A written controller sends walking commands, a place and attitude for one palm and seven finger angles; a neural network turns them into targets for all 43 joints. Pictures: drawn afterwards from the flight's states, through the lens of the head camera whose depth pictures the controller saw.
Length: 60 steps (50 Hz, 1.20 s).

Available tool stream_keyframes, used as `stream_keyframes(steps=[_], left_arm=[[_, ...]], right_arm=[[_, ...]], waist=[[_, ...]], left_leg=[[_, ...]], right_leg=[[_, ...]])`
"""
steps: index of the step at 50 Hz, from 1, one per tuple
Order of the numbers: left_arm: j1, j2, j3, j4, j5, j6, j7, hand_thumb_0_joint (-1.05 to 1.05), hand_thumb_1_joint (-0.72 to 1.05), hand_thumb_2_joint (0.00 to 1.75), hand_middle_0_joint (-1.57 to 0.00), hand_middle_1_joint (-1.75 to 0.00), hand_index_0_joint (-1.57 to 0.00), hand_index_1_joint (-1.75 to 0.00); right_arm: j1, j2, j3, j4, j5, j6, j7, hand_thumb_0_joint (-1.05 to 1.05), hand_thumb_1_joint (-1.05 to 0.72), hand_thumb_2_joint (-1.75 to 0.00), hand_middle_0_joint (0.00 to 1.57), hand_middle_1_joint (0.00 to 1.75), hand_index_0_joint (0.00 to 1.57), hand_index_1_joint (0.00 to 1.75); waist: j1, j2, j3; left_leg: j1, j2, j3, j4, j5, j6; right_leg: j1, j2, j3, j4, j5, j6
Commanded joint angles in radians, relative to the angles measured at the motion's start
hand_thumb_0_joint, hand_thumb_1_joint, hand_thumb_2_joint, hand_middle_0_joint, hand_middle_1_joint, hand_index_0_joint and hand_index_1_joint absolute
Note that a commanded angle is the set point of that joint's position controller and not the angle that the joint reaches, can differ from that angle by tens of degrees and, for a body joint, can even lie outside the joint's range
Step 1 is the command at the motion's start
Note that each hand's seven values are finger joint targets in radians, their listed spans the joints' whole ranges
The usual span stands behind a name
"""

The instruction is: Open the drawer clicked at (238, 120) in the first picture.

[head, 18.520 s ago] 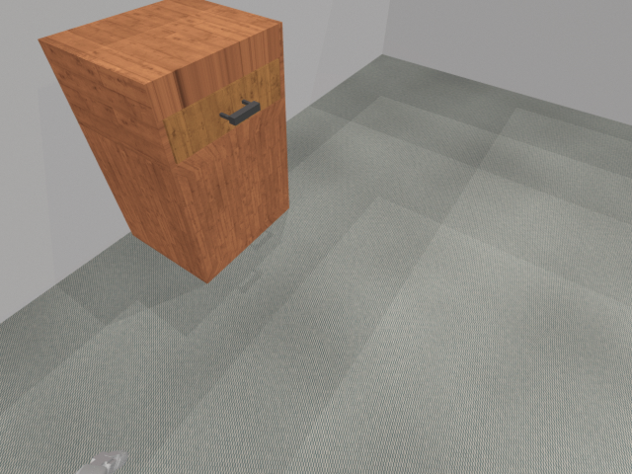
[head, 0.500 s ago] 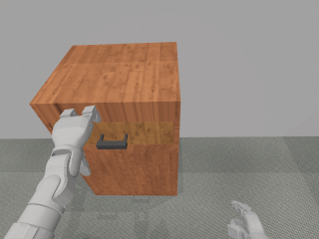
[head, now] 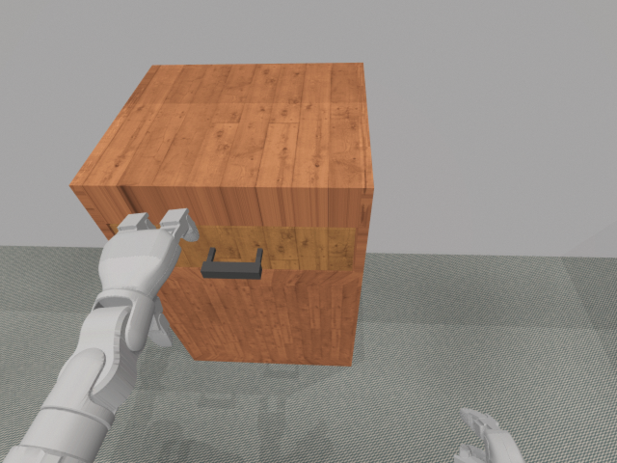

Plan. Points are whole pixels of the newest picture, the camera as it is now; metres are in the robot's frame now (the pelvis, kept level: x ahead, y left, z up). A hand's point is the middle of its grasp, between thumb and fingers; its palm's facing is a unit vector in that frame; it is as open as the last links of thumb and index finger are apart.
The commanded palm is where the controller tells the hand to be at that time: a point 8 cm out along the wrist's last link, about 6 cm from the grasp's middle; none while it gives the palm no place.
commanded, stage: move the hooked fingers above the handle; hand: left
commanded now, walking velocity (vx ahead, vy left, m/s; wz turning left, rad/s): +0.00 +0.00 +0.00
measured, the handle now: (233, 261) +0.49 +0.23 -0.14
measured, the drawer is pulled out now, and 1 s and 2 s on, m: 0.00 0.00 0.00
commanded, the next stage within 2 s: none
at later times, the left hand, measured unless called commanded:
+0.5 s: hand (195, 283) +0.34 +0.22 +0.01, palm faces -0.07 -0.07 -1.00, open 13.8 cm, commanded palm +0.33 +0.23 +0.07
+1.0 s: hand (214, 274) +0.39 +0.22 -0.04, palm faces -0.04 -0.06 -1.00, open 13.8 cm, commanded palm +0.37 +0.24 +0.02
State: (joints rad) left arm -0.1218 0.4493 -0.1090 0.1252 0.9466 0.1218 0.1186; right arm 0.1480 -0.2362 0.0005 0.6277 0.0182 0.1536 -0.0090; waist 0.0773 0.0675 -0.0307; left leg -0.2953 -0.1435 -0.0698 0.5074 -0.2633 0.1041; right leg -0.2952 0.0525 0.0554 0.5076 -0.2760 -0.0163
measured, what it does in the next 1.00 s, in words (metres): stands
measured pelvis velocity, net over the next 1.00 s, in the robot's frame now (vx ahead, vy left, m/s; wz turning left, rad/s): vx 0.01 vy -0.04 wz -0.04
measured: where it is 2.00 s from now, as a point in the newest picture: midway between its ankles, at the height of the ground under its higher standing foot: outside the picture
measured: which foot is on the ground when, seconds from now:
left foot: down 0.00-1.00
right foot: down 0.00-1.00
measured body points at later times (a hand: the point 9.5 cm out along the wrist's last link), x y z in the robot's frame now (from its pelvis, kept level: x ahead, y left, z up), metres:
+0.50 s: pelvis +0.01 -0.03 -0.01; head +0.05 -0.05 +0.44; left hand +0.34 +0.22 +0.06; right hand +0.15 -0.28 -0.13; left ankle -0.01 +0.05 -0.73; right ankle -0.01 -0.12 -0.73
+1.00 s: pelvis +0.01 -0.04 -0.03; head +0.08 -0.04 +0.41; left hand +0.39 +0.22 +0.02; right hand +0.10 -0.31 -0.16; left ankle -0.01 +0.05 -0.73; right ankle -0.01 -0.12 -0.73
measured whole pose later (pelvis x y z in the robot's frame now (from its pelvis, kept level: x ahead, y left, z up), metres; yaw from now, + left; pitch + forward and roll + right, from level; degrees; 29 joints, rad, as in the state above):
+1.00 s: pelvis +0.01 -0.04 -0.03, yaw -2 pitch +17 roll -1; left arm -0.37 0.47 0.04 0.72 1.08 -0.18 0.36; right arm 0.24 -0.25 -0.05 0.66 -0.01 0.14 -0.06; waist -0.01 0.03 -0.16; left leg -0.69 -0.09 -0.05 0.82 -0.42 0.06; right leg -0.69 0.13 0.04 0.79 -0.39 -0.07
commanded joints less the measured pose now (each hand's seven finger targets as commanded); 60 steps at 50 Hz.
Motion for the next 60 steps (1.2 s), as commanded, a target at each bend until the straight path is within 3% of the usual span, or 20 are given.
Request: stream_keyframes(steps=[1,4,9,16,20,25,26,29,32,35,39,41,44,45,47,48,51,54,56,60], left_arm=[[-0.305,0.134,0.063,-0.172,0.033,-0.059,0.020,0.00,-0.50,0.30,-0.30,-1.20,-0.30,-1.20],[-0.336,0.179,0.117,-0.184,0.059,-0.102,0.059,0.00,-0.50,0.30,-0.30,-1.20,-0.30,-1.20],[-0.342,0.232,0.201,-0.051,0.072,-0.109,0.136,0.00,-0.50,0.30,-0.30,-1.20,-0.30,-1.20],[-0.353,0.165,0.122,0.067,0.055,-0.072,0.135,0.00,-0.50,0.30,-0.30,-1.20,-0.30,-1.20],[-0.427,0.169,0.101,0.103,0.047,-0.118,0.106,0.00,-0.50,0.30,-0.30,-1.20,-0.30,-1.20],[-0.393,0.288,0.236,0.096,0.064,-0.220,0.153,0.00,-0.50,0.30,-0.30,-1.20,-0.30,-1.20],[-0.397,0.275,0.233,0.120,0.068,-0.230,0.171,0.00,-0.50,0.30,-0.30,-1.20,-0.30,-1.20],[-0.405,0.320,0.294,0.225,0.079,-0.226,0.231,0.00,-0.50,0.30,-0.30,-1.20,-0.30,-1.20],[-0.440,0.332,0.291,0.302,0.091,-0.199,0.267,0.00,-0.50,0.30,-0.30,-1.20,-0.30,-1.20],[-0.464,0.306,0.254,0.326,0.093,-0.178,0.267,0.00,-0.50,0.30,-0.30,-1.20,-0.30,-1.20],[-0.511,0.233,0.175,0.377,0.070,-0.182,0.220,0.00,-0.50,0.30,-0.30,-1.20,-0.30,-1.20],[-0.521,0.237,0.173,0.408,0.073,-0.207,0.205,0.00,-0.50,0.30,-0.30,-1.20,-0.30,-1.20],[-0.585,0.285,0.215,0.395,0.092,-0.270,0.220,0.00,-0.50,0.30,-0.30,-1.20,-0.30,-1.20],[-0.573,0.328,0.263,0.391,0.107,-0.290,0.238,0.00,-0.50,0.30,-0.30,-1.20,-0.30,-1.20],[-0.551,0.336,0.291,0.394,0.129,-0.316,0.285,0.00,-0.50,0.30,-0.30,-1.20,-0.30,-1.20],[-0.582,0.308,0.267,0.406,0.137,-0.318,0.310,0.00,-0.50,0.30,-0.30,-1.20,-0.30,-1.20],[-0.567,0.349,0.318,0.508,0.148,-0.276,0.377,0.00,-0.50,0.30,-0.30,-1.20,-0.30,-1.20],[-0.636,0.290,0.249,0.587,0.149,-0.210,0.404,0.00,-0.50,0.30,-0.30,-1.20,-0.30,-1.20],[-0.671,0.272,0.208,0.647,0.143,-0.172,0.390,0.00,-0.50,0.30,-0.30,-1.20,-0.30,-1.20],[-0.820,0.249,0.147,0.643,0.127,-0.183,0.335,0.00,-0.50,0.30,-0.30,-1.20,-0.30,-1.20]], right_arm=[[-0.085,-0.123,-0.040,-0.142,-0.008,-0.045,-0.007,0.00,-0.90,-0.90,0.20,0.30,0.20,0.30],[-0.082,-0.122,-0.044,-0.143,-0.018,-0.051,-0.008,0.00,-0.90,-0.90,0.20,0.30,0.20,0.30],[-0.066,-0.115,-0.044,-0.131,-0.015,-0.044,-0.017,0.00,-0.90,-0.90,0.20,0.30,0.20,0.30],[-0.046,-0.123,-0.056,-0.134,-0.001,-0.040,-0.032,0.00,-0.90,-0.90,0.20,0.30,0.20,0.30],[-0.016,-0.133,-0.063,-0.125,-0.004,-0.044,-0.045,0.00,-0.90,-0.90,0.20,0.30,0.20,0.30],[0.001,-0.130,-0.072,-0.124,-0.016,-0.049,-0.055,0.00,-0.90,-0.90,0.20,0.30,0.20,0.30],[0.005,-0.126,-0.073,-0.118,-0.016,-0.049,-0.055,0.00,-0.90,-0.90,0.20,0.30,0.20,0.30],[0.018,-0.128,-0.076,-0.103,-0.012,-0.046,-0.055,0.00,-0.90,-0.90,0.20,0.30,0.20,0.30],[0.029,-0.131,-0.082,-0.104,-0.009,-0.044,-0.054,0.00,-0.90,-0.90,0.20,0.30,0.20,0.30],[0.050,-0.138,-0.092,-0.100,-0.008,-0.043,-0.050,0.00,-0.90,-0.90,0.20,0.30,0.20,0.30],[0.078,-0.148,-0.098,-0.088,-0.002,-0.045,-0.055,0.00,-0.90,-0.90,0.20,0.30,0.20,0.30],[0.096,-0.150,-0.100,-0.080,-0.003,-0.047,-0.061,0.00,-0.90,-0.90,0.20,0.30,0.20,0.30],[0.111,-0.149,-0.099,-0.070,-0.017,-0.045,-0.066,0.00,-0.90,-0.90,0.20,0.30,0.20,0.30],[0.116,-0.145,-0.102,-0.068,-0.019,-0.044,-0.065,0.00,-0.90,-0.90,0.20,0.30,0.20,0.30],[0.114,-0.139,-0.100,-0.067,-0.028,-0.039,-0.058,0.00,-0.90,-0.90,0.20,0.30,0.20,0.30],[0.117,-0.136,-0.099,-0.062,-0.031,-0.039,-0.053,0.00,-0.90,-0.90,0.20,0.30,0.20,0.30],[0.122,-0.145,-0.099,-0.051,-0.038,-0.032,-0.038,0.00,-0.90,-0.90,0.20,0.30,0.20,0.30],[0.136,-0.150,-0.100,-0.048,-0.035,-0.028,-0.024,0.00,-0.90,-0.90,0.20,0.30,0.20,0.30],[0.160,-0.162,-0.104,-0.044,-0.029,-0.025,-0.024,0.00,-0.90,-0.90,0.20,0.30,0.20,0.30],[0.197,-0.174,-0.107,-0.034,-0.023,-0.033,-0.036,0.00,-0.90,-0.90,0.20,0.30,0.20,0.30]], waist=[[-0.028,-0.031,-0.226],[-0.008,0.018,-0.275],[0.010,-0.017,-0.289],[-0.031,-0.052,-0.322],[-0.061,-0.077,-0.323],[-0.027,-0.025,-0.390],[-0.036,-0.037,-0.371],[-0.031,-0.045,-0.334],[-0.035,-0.053,-0.373],[-0.051,-0.024,-0.466],[-0.107,-0.083,-0.446],[-0.113,-0.101,-0.420],[-0.108,-0.073,-0.455],[-0.086,-0.031,-0.488],[-0.066,0.028,-0.504],[-0.082,0.049,-0.487],[-0.070,0.004,-0.471],[-0.100,0.008,-0.484],[-0.128,-0.047,-0.485],[-0.172,-0.046,-0.532]], left_leg=[[0.167,0.135,-0.080,-0.047,0.385,-0.137],[0.175,0.128,-0.082,-0.027,0.404,-0.142],[0.079,0.102,-0.042,-0.003,0.355,-0.132],[0.020,0.086,-0.002,0.046,0.310,-0.098],[-0.017,0.080,0.006,0.081,0.277,-0.073],[-0.074,0.068,0.009,0.122,0.303,-0.062],[-0.093,0.068,0.015,0.131,0.292,-0.060],[-0.189,0.061,0.024,0.143,0.231,-0.059],[-0.229,0.053,0.040,0.164,0.210,-0.057],[-0.212,0.055,0.045,0.188,0.267,-0.056],[-0.220,0.066,0.045,0.210,0.255,-0.048],[-0.227,0.069,0.045,0.220,0.231,-0.041],[-0.243,0.070,0.036,0.249,0.251,-0.042],[-0.241,0.069,0.034,0.257,0.262,-0.045],[-0.234,0.072,0.027,0.277,0.295,-0.056],[-0.236,0.077,0.026,0.290,0.291,-0.059],[-0.307,0.074,0.029,0.315,0.255,-0.062],[-0.321,0.076,0.030,0.322,0.245,-0.071],[-0.316,0.083,0.034,0.324,0.214,-0.064],[-0.248,0.099,0.007,0.329,0.205,-0.062]], right_leg=[[-0.022,-0.005,-0.047,-0.021,0.136,-0.048],[-0.027,0.001,-0.040,-0.002,0.143,-0.055],[-0.001,0.008,-0.025,0.022,0.174,-0.064],[-0.005,0.000,-0.006,0.040,0.222,-0.051],[-0.024,-0.004,0.006,0.048,0.241,-0.043],[0.008,-0.007,0.047,0.094,0.327,-0.047],[-0.008,-0.008,0.047,0.100,0.334,-0.045],[-0.029,-0.004,0.055,0.116,0.293,-0.047],[-0.026,-0.007,0.067,0.129,0.306,-0.041],[-0.004,-0.008,0.067,0.154,0.403,-0.037],[-0.035,-0.011,0.056,0.152,0.425,-0.021],[-0.063,-0.011,0.052,0.150,0.406,-0.017],[-0.095,-0.011,0.055,0.183,0.405,-0.023],[-0.103,-0.009,0.060,0.197,0.400,-0.027],[-0.157,0.001,0.046,0.232,0.364,-0.041],[-0.206,0.004,0.032,0.243,0.328,-0.044],[-0.247,0.014,0.023,0.269,0.274,-0.047],[-0.285,0.017,-0.001,0.282,0.243,-0.045],[-0.294,0.018,-0.008,0.264,0.222,-0.035],[-0.350,0.017,-0.020,0.257,0.186,-0.029]])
